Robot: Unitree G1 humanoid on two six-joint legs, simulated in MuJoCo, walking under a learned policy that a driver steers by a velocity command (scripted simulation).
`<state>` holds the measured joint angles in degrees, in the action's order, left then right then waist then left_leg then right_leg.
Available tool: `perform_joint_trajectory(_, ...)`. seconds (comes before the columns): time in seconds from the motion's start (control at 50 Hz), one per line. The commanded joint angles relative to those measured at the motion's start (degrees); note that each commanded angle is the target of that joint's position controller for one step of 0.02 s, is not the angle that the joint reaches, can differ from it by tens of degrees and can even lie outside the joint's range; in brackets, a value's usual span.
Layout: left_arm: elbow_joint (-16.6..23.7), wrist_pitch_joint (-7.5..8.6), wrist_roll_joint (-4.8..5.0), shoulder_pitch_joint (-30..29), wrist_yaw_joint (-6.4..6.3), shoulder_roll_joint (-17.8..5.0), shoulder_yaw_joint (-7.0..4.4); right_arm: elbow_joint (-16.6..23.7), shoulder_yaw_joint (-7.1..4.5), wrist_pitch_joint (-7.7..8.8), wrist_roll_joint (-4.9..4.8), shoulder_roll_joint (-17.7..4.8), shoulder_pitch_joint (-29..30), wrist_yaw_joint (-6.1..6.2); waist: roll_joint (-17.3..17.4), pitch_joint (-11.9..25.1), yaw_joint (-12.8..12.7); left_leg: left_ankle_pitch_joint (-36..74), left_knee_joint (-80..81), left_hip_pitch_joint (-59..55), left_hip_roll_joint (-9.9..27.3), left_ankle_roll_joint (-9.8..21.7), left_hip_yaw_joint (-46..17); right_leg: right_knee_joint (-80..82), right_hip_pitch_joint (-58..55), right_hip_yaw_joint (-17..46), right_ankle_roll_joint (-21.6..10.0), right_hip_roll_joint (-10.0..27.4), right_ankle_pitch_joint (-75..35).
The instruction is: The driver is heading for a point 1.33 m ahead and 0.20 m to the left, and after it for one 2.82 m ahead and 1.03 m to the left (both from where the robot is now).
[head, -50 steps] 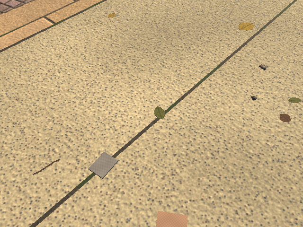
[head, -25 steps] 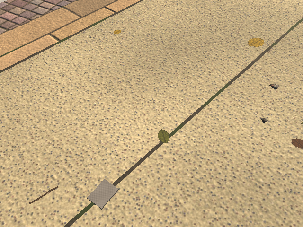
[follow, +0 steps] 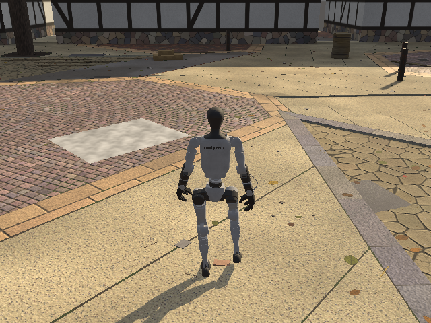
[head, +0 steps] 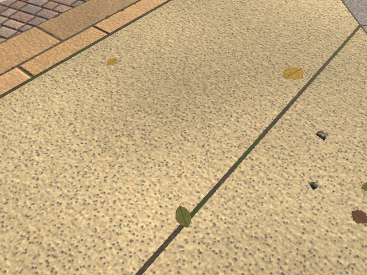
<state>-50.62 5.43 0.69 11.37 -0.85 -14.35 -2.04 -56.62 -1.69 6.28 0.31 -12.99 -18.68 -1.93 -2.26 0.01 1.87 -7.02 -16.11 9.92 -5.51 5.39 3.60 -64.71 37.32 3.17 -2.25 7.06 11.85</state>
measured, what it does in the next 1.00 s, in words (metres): walks ahead, turning left: right foot, then left foot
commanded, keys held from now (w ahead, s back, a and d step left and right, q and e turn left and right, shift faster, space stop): w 0.38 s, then w+q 0.62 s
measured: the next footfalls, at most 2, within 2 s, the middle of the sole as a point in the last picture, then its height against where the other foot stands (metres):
right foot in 0.30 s outside the picture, level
left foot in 0.88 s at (161, 250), level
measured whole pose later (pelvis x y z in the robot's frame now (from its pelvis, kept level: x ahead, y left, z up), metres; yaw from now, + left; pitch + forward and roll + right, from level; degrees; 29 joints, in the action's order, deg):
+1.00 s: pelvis +0.54 +0.00 -0.01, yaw +18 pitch +2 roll +0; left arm -49.4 7.5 0.9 12.5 -0.2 -15.1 -2.7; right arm -44.9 -4.6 3.6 -0.8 -15.1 -11.3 -1.9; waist -0.5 -2.4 0.3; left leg -9.5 -29.0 21.3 -5.8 6.2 1.0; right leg -71.7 23.6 1.6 -0.8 2.8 21.8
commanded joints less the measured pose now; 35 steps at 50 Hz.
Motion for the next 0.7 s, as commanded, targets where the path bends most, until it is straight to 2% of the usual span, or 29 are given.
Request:
perform_joint_trajectory(0.02, 2.44, -0.30, -0.67, 1.87, -0.37, -2.38, -0.64, 3.28, -1.28, 0.96, -0.12, -7.72, 2.40, 1.11, 4.16, -3.12, -2.67, 3.46, 11.53, 5.78, 16.32, 9.88, -12.40, 8.55, 1.31, 0.22, 1.55, 2.46, -8.97)
perform_joint_trajectory(0.1, 4.75, 0.28, -0.16, -7.24, 0.27, -1.67, -0.33, 2.26, -1.54, 0.23, -1.03, -9.25, -2.15, 1.88, 4.43, -3.12, 0.66, 4.39, 10.42, 1.15, 15.28, 7.20, -9.39, 24.48, -0.66, -1.97, 2.04, -0.13, -17.46)
perform_joint_trajectory(0.16, 6.37, 0.47, 0.44, -12.31, 1.19, -1.90, -0.12, 0.95, -1.67, -0.37, -1.45, -9.65, -5.33, 1.88, 5.03, -4.09, 2.66, 2.91, 8.48, -3.92, 16.91, 6.87, -9.63, 30.12, -0.88, -2.63, 2.04, -1.31, -16.16)
perform_joint_trajectory(0.2, 7.60, 0.83, 0.62, -14.35, 1.96, -2.48, -0.16, 0.31, -1.80, -0.95, -1.48, -9.71, -6.38, 1.96, 5.39, -4.61, 2.84, 2.92, 6.25, -7.99, 18.74, 6.38, -10.46, 32.93, -0.47, -2.45, 0.93, -1.78, -12.54)
perform_joint_trajectory(0.24, 7.95, 1.36, 0.63, -13.05, 2.56, -3.71, -0.55, 0.20, -2.15, -1.55, -1.53, -10.43, -5.87, 2.10, 6.20, -3.86, 1.33, 5.66, 3.10, -10.47, 20.11, 5.49, -11.25, 35.36, -3.68, -2.93, -0.69, -2.70, -8.01)
perform_joint_trajectory(0.26, 7.32, 1.59, 0.57, -9.96, 2.64, -4.74, -1.10, 0.42, -2.24, -1.87, -1.50, -10.84, -4.77, 2.14, 6.77, -2.27, -0.78, 11.99, -0.40, -10.53, 19.76, 4.73, -10.71, 36.57, -8.63, -4.13, -1.65, -4.04, -6.45)
perform_joint_trajectory(0.28, 5.17, 1.73, 0.44, -2.80, 2.48, -6.72, -2.31, 0.78, -1.95, -2.16, -1.27, -10.20, -3.72, 2.13, 6.32, 1.77, -4.46, 21.29, -8.78, -9.47, 17.13, 3.44, -8.47, 37.91, -18.11, -5.55, -3.06, -5.92, -5.99)
perform_joint_trajectory(0.3, 2.20, 1.86, 0.10, 8.88, 2.03, -10.76, -3.88, 1.99, -1.01, -2.13, -0.47, -7.99, -2.99, 2.10, 3.37, 9.93, -8.93, 20.04, -24.09, -1.46, 13.67, 1.43, -5.22, 36.36, -34.80, -0.10, -6.24, -1.00, -7.46)
perform_joint_trajectory(0.32, 0.69, 1.35, -0.81, 16.80, 1.90, -17.39, -5.56, 3.12, 1.00, -0.91, -0.25, -1.55, -8.42, 1.62, -10.68, 18.31, -8.42, -0.84, -47.51, 22.86, 4.21, -3.25, -0.47, 39.38, -58.21, 24.16, -15.03, 13.33, -1.62)
perform_joint_trajectory(0.34, 0.34, 1.25, -0.68, 17.87, 2.14, -13.08, -4.35, 2.26, 0.78, 0.65, -1.14, -3.33, -8.66, 1.34, -12.56, 21.85, -8.67, -24.31, -57.15, 31.50, 2.85, -2.74, -9.03, 47.24, -60.71, 39.17, -17.26, 16.60, 3.34)
perform_joint_trajectory(0.36, 1.23, 1.37, -0.39, 12.61, 2.17, -9.43, -3.11, 3.66, -0.73, 1.45, -2.64, -8.96, -3.60, 1.12, -8.37, 13.27, -7.54, -21.02, -60.78, 36.29, 6.53, -1.43, -10.35, 47.81, -53.58, 31.48, -14.04, 14.74, 3.82)
perform_joint_trajectory(0.38, 2.62, 1.24, -0.28, 6.95, 2.20, -7.30, -2.34, 4.66, -0.90, 1.52, -2.75, -9.40, 0.11, 1.31, -4.41, 8.44, -5.75, -15.34, -59.09, 35.15, 9.77, -1.07, -8.65, 48.88, -45.20, 22.98, -12.08, 12.38, -0.17)
perform_joint_trajectory(0.4, 3.26, 1.19, -0.45, 2.95, 2.44, -5.33, -1.74, 4.70, -1.07, 1.04, -2.19, -8.43, 1.69, 1.66, -1.14, 4.73, -4.15, -11.19, -55.56, 32.86, 11.67, -1.41, -8.01, 51.26, -37.80, 16.76, -10.93, 10.04, -3.62)
perform_joint_trajectory(0.42, 3.28, 1.43, -0.77, 1.09, 2.64, -4.01, -1.35, 4.43, -1.42, 0.04, -1.83, -7.56, 1.07, 1.97, -1.85, 2.81, -2.31, -8.39, -52.26, 29.36, 13.33, -1.64, -8.37, 53.44, -32.83, 11.90, -9.53, 7.93, -5.82)
perform_joint_trajectory(0.46, 1.77, 1.88, -1.22, 1.87, 2.77, -3.83, -1.47, 3.52, -1.30, -1.72, -2.00, -4.82, -1.19, 2.11, -2.55, 1.35, -0.91, -5.56, -50.72, 25.87, 13.34, -2.27, -8.33, 56.01, -28.15, 6.08, -9.26, 6.21, -10.57)
perform_joint_trajectory(0.5, 0.21, 2.19, -1.69, 4.01, 2.26, -5.17, -1.96, 4.30, -1.65, -2.45, -2.11, -4.60, 0.17, 2.33, -1.68, -0.15, -0.78, -1.77, -48.65, 28.74, 12.66, -2.64, -10.00, 56.85, -28.11, 1.82, -9.32, 6.02, -16.04)
perform_joint_trajectory(0.58, -0.89, 1.93, -1.84, 5.24, 0.92, -5.94, -2.11, 6.87, -2.19, -2.34, -1.64, -4.47, 6.33, 1.98, -1.00, -1.63, -1.69, 8.74, -37.16, 33.03, 11.00, -3.10, -11.47, 57.79, -30.89, -4.04, -7.95, 5.81, -18.87)
perform_joint_trajectory(0.64, -1.45, 1.75, -1.45, 6.27, 0.11, -6.69, -2.13, 8.91, -1.79, -2.23, -1.27, -3.48, 11.92, 1.03, -0.73, -3.37, -3.52, 14.27, -28.47, 31.71, 10.63, -2.96, -7.88, 59.01, -32.15, -7.76, -6.78, 5.76, -17.62)
perform_joint_trajectory(0.7, -3.04, 0.94, -1.04, 9.69, -0.35, -7.20, -2.34, 11.62, -1.27, -2.23, -1.24, -2.49, 17.02, 0.01, 0.24, -5.41, -5.55, 13.16, -23.61, 34.45, 10.61, -2.16, -5.80, 57.54, -38.62, -9.79, -6.45, 7.69, -19.66)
